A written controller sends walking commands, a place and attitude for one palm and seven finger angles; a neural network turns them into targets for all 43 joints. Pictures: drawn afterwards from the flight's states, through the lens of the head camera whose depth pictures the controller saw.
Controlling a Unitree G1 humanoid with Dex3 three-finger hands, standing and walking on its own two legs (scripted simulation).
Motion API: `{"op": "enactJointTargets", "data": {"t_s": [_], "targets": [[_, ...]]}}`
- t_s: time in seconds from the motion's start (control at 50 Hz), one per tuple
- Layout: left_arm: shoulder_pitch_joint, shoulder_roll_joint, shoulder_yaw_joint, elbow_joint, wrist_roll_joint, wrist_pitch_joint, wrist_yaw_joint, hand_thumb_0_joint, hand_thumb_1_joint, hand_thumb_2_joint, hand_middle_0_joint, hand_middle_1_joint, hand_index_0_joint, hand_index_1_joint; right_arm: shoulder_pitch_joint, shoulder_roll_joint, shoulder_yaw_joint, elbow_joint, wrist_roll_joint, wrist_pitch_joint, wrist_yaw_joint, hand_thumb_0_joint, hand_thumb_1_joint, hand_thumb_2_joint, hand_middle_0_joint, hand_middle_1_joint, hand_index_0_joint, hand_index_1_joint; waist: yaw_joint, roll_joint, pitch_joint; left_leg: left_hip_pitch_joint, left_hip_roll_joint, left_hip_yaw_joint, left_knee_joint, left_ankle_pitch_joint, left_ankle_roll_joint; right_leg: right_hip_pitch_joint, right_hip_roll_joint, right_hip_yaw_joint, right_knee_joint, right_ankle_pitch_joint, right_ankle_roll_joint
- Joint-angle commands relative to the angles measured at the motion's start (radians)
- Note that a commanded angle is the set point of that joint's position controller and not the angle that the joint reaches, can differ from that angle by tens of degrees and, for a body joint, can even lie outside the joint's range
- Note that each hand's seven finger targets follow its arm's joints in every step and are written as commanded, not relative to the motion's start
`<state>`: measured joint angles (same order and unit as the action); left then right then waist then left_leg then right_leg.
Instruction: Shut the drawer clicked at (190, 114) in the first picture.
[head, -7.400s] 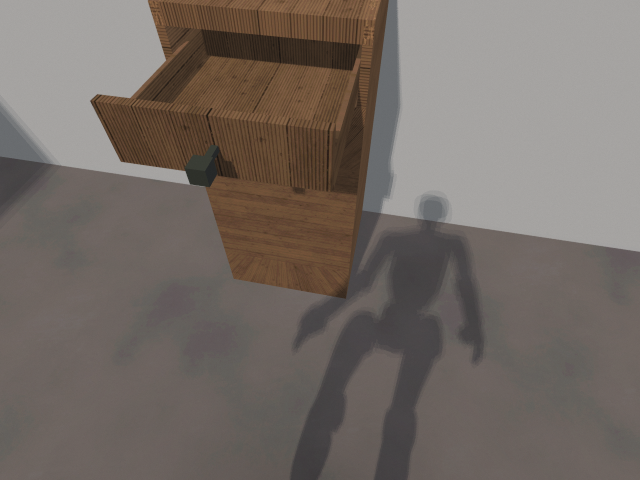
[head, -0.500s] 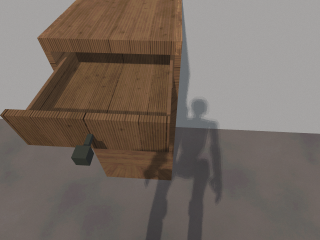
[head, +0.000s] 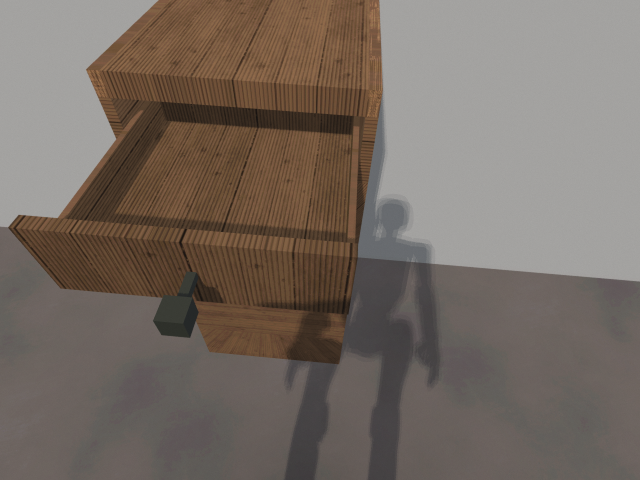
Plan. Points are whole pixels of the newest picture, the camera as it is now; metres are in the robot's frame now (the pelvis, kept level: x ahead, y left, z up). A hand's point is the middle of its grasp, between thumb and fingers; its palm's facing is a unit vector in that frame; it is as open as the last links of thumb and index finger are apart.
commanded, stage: look again from close up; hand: left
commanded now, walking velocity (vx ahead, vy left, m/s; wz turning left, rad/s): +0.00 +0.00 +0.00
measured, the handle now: (182, 302) +0.29 +0.18 +0.09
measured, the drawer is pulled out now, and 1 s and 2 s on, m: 0.27 0.27 0.27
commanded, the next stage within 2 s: raise the hand and make a fist in 0.34 s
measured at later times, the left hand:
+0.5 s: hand out of the picture +0.02 +0.18 -0.16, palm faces +0.12 -0.97 -0.21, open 7.3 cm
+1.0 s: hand out of the picture +0.09 +0.15 +0.02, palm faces +0.08 -0.99 -0.07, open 5.2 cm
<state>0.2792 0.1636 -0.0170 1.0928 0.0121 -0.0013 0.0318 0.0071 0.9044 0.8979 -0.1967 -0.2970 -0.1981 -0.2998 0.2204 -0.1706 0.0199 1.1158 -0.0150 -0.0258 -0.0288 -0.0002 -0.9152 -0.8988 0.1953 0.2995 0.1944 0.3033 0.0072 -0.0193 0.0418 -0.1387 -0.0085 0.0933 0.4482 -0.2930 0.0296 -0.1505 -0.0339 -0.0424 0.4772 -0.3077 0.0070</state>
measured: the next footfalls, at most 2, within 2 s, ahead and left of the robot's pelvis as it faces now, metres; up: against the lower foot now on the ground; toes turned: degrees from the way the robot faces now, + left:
none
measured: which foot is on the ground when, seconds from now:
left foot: down 0.00-1.00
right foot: down 0.00-1.00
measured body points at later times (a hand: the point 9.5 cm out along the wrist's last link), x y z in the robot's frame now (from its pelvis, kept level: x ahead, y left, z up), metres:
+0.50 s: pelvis -0.01 -0.01 +0.00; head +0.01 +0.00 +0.45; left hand +0.02 +0.23 -0.14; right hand +0.00 -0.23 -0.15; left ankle -0.03 +0.10 -0.74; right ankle -0.03 -0.12 -0.74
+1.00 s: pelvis -0.06 -0.05 -0.06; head -0.05 -0.04 +0.39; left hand +0.08 +0.21 +0.02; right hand +0.18 -0.26 -0.08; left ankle -0.03 +0.09 -0.74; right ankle -0.03 -0.12 -0.74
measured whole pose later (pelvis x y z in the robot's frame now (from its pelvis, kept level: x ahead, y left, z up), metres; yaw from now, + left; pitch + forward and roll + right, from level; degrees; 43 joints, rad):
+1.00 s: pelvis -0.06 -0.05 -0.06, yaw +4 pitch +5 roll -1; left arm 0.54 0.23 0.14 -0.11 -0.26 -0.43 -0.29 0.02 0.90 0.90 -0.59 -0.72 -0.59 -0.72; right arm 0.18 -0.26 -0.01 0.49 0.04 -0.26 -0.06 0.01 -0.91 -0.90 0.19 0.30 0.19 0.30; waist 0.05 0.01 -0.08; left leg -0.64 0.05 -0.03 0.97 -0.43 -0.02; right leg -0.58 -0.01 -0.16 0.95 -0.46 -0.07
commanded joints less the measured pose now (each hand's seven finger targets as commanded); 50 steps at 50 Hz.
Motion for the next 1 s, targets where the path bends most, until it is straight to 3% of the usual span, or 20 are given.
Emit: {"op": "enactJointTargets", "data": {"t_s": [0.0, 0.4, 0.42, 0.44, 0.46, 0.48, 0.5, 0.52, 0.54, 0.56, 0.58, 0.62, 0.66, 0.68, 0.7, 0.78, 0.86, 0.88, 0.96, 0.98], "targets": [[0.055, 0.112, 0.021, -0.027, -0.002, -0.021, 0.011, 0.0, 0.9, 0.9, -0.2, -0.3, -0.2, -0.3, 0.062, -0.104, -0.016, -0.016, 0.004, -0.008, -0.006, 0.0, -0.9, -0.9, 0.2, 0.3, 0.2, 0.3, -0.006, 0.025, -0.006, 0.007, 0.113, -0.109, -0.072, 0.31, 0.011, -0.011, -0.079, 0.079, -0.062, 0.308, -0.037], [0.066, 0.099, 0.023, -0.013, -0.002, -0.022, 0.009, 0.0, 0.9, 0.9, -0.2, -0.3, -0.2, -0.3, 0.089, -0.082, -0.014, 0.011, 0.005, -0.011, -0.005, 0.0, -0.9, -0.9, 0.2, 0.3, 0.2, 0.3, 0.001, 0.02, 0.012, -0.017, 0.113, -0.112, -0.101, 0.243, 0.011, -0.015, -0.08, 0.078, -0.088, 0.246, -0.038], [0.121, 0.106, 0.019, 0.022, 0.013, -0.041, 0.049, 0.0, 0.9, 0.9, -0.2, -0.3, -0.2, -0.3, 0.029, -0.114, -0.024, -0.058, 0.015, -0.016, 0.001, 0.0, -0.9, -0.9, 0.2, 0.3, 0.2, 0.3, 0.013, 0.024, 0.03, -0.072, 0.137, -0.089, 0.103, 0.481, -0.02, -0.053, -0.124, 0.111, -0.063, 0.605, -0.021], [-0.579, 0.333, 0.152, -1.558, -0.195, -0.241, 0.034, 0.0, 0.9, 0.9, -0.22, -0.322, -0.22, -0.322, 0.072, -0.271, -0.054, -0.405, 0.062, -0.164, -0.035, 0.0, -0.9, -0.9, 0.2, 0.3, 0.2, 0.3, -0.086, 0.217, -0.477, 0.214, 0.034, -0.124, -0.003, 0.6, -0.021, 0.037, -0.017, 0.018, 0.018, 0.543, -0.039], [-0.137, 0.259, 0.133, -1.317, -0.106, -0.183, 0.073, 0.0, 0.9, 0.9, -0.24, -0.343, -0.24, -0.343, -0.013, -0.176, -0.029, -0.354, 0.043, -0.261, -0.063, 0.0, -0.9, -0.9, 0.2, 0.3, 0.2, 0.3, 0.009, 0.334, -0.496, 0.31, 0.092, -0.119, -0.023, 0.738, -0.025, -0.039, 0.015, 0.004, 0.084, 0.254, -0.052], [0.151, 0.043, 0.009, -1.15, -0.135, -0.043, 0.109, 0.0, 0.9, 0.9, -0.26, -0.365, -0.26, -0.365, -0.021, -0.133, -0.049, -0.36, 0.062, -0.29, -0.056, 0.0, -0.9, -0.9, 0.2, 0.3, 0.2, 0.3, -0.02, 0.253, -0.315, 0.162, 0.097, -0.128, -0.035, 0.722, -0.061, -0.138, 0.014, -0.048, 0.108, 0.078, -0.033], [0.124, -0.05, -0.052, -1.16, -0.147, -0.03, 0.086, 0.0, 0.9, 0.9, -0.28, -0.387, -0.28, -0.387, 0.03, -0.16, -0.052, -0.327, 0.064, -0.294, -0.048, 0.0, -0.9, -0.9, 0.2, 0.3, 0.2, 0.3, -0.049, 0.133, -0.185, 0.089, 0.089, -0.123, -0.015, 0.605, -0.045, -0.184, 0.02, -0.048, 0.079, 0.094, -0.022], [0.069, -0.021, -0.034, -1.222, -0.153, -0.066, 0.069, 0.0, 0.9, 0.9, -0.3, -0.408, -0.3, -0.408, 0.001, -0.189, -0.071, -0.392, 0.053, -0.313, -0.038, 0.0, -0.9, -0.9, 0.2, 0.3, 0.2, 0.3, -0.064, 0.089, -0.077, -0.001, 0.074, -0.146, 0.023, 0.473, -0.031, -0.225, 0.019, -0.062, 0.052, 0.095, -0.02], [0.1, 0.027, 0.023, -1.223, -0.147, -0.111, 0.048, 0.0, 0.9, 0.9, -0.32, -0.43, -0.32, -0.43, 0.007, -0.211, -0.084, -0.423, 0.035, -0.322, -0.031, 0.0, -0.9, -0.9, 0.2, 0.3, 0.2, 0.3, -0.07, 0.013, -0.104, -0.064, 0.054, -0.145, 0.07, 0.382, -0.025, -0.241, 0.024, -0.076, 0.042, 0.128, -0.022], [0.251, -0.001, 0.043, -1.152, -0.159, -0.158, 0.013, 0.0, 0.9, 0.9, -0.34, -0.452, -0.34, -0.452, -0.012, -0.204, -0.095, -0.456, 0.026, -0.324, -0.024, 0.0, -0.9, -0.9, 0.2, 0.3, 0.2, 0.3, -0.035, -0.104, -0.109, -0.137, 0.046, -0.136, 0.107, 0.311, -0.022, -0.254, 0.032, -0.088, 0.061, 0.13, -0.021], [0.378, -0.025, 0.043, -1.103, -0.166, -0.209, -0.031, 0.0, 0.9, 0.9, -0.36, -0.473, -0.36, -0.473, -0.037, -0.199, -0.1, -0.5, 0.031, -0.324, -0.012, 0.0, -0.9, -0.9, 0.2, 0.3, 0.2, 0.3, 0.0, -0.131, -0.11, -0.185, 0.034, -0.119, 0.135, 0.274, -0.026, -0.254, 0.032, -0.085, 0.089, 0.131, -0.025], [0.483, -0.051, 0.056, -1.041, -0.209, -0.335, -0.153, 0.0, 0.9, 0.9, -0.4, -0.517, -0.4, -0.517, -0.085, -0.191, -0.105, -0.563, 0.03, -0.309, 0.013, 0.0, -0.9, -0.9, 0.2, 0.3, 0.2, 0.3, 0.03, -0.21, -0.078, -0.336, 0.012, -0.089, 0.204, 0.144, -0.039, -0.328, 0.037, -0.077, 0.171, 0.087, -0.024], [0.495, 0.027, 0.143, -1.051, -0.249, -0.48, -0.284, 0.0, 0.9, 0.9, -0.44, -0.56, -0.44, -0.56, -0.121, -0.199, -0.117, -0.626, 0.034, -0.297, 0.035, 0.0, -0.9, -0.9, 0.2, 0.3, 0.2, 0.3, 0.042, -0.175, -0.095, -0.442, -0.006, -0.066, 0.277, 0.051, -0.047, -0.365, 0.023, -0.035, 0.225, 0.034, -0.032], [0.474, 0.107, 0.217, -1.052, -0.252, -0.536, -0.339, 0.0, 0.9, 0.9, -0.46, -0.582, -0.46, -0.582, -0.124, -0.21, -0.123, -0.649, 0.034, -0.28, 0.044, 0.0, -0.9, -0.9, 0.2, 0.3, 0.2, 0.3, 0.046, -0.098, -0.089, -0.459, -0.01, -0.062, 0.308, 0.021, -0.051, -0.372, 0.011, 0.001, 0.239, 0.0, -0.044], [0.468, 0.159, 0.271, -1.089, -0.26, -0.547, -0.36, 0.0, 0.9, 0.9, -0.48, -0.603, -0.48, -0.603, -0.143, -0.207, -0.124, -0.7, 0.042, -0.268, 0.04, 0.0, -0.9, -0.9, 0.2, 0.3, 0.2, 0.3, 0.063, -0.07, -0.126, -0.487, -0.022, -0.043, 0.329, -0.01, -0.04, -0.365, 0.003, 0.032, 0.241, -0.057, -0.044], [0.228, 0.169, 0.259, -1.355, -0.306, -0.495, -0.326, 0.0, 0.9, 0.9, -0.56, -0.69, -0.56, -0.69, -0.127, -0.189, -0.102, -0.794, 0.061, -0.232, 0.001, 0.0, -0.9, -0.9, 0.2, 0.3, 0.2, 0.3, 0.026, 0.028, -0.19, -0.496, -0.024, -0.042, 0.368, -0.139, -0.015, -0.423, 0.005, 0.1, 0.211, -0.303, -0.027], [0.093, 0.17, 0.212, -1.538, -0.294, -0.526, -0.28, 0.0, 0.9, 0.9, -0.64, -0.777, -0.64, -0.777, -0.051, -0.17, -0.082, -0.789, 0.057, -0.248, -0.024, 0.0, -0.9, -0.9, 0.2, 0.3, 0.2, 0.3, -0.036, 0.074, -0.218, -0.44, -0.002, -0.074, 0.415, -0.106, 0.002, -0.44, 0.007, 0.134, 0.174, -0.282, -0.024], [0.035, 0.179, 0.187, -1.556, -0.288, -0.537, -0.289, 0.0, 0.9, 0.9, -0.66, -0.798, -0.66, -0.798, -0.041, -0.179, -0.074, -0.774, 0.055, -0.254, -0.028, 0.0, -0.9, -0.9, 0.2, 0.3, 0.2, 0.3, -0.068, 0.036, -0.205, -0.435, 0.005, -0.084, 0.43, -0.106, 0.007, -0.456, 0.012, 0.138, 0.167, -0.283, -0.019], [0.026, 0.193, 0.152, -1.456, -0.29, -0.484, -0.36, 0.0, 0.9, 0.9, -0.74, -0.885, -0.74, -0.885, -0.054, -0.194, -0.053, -0.731, 0.067, -0.302, -0.043, 0.0, -0.9, -0.9, 0.2, 0.3, 0.2, 0.3, -0.069, 0.092, -0.158, -0.426, 0.01, -0.104, 0.399, -0.118, 0.008, -0.433, 0.005, 0.142, 0.12, -0.285, -0.018], [0.035, 0.225, 0.187, -1.396, -0.29, -0.443, -0.369, 0.0, 0.9, 0.9, -0.76, -0.907, -0.76, -0.907, -0.062, -0.198, -0.051, -0.717, 0.07, -0.303, -0.045, 0.0, -0.9, -0.9, 0.2, 0.3, 0.2, 0.3, -0.066, 0.052, -0.14, -0.433, 0.013, -0.107, 0.394, -0.112, 0.008, -0.412, 0.001, 0.152, 0.101, -0.29, -0.012]]}}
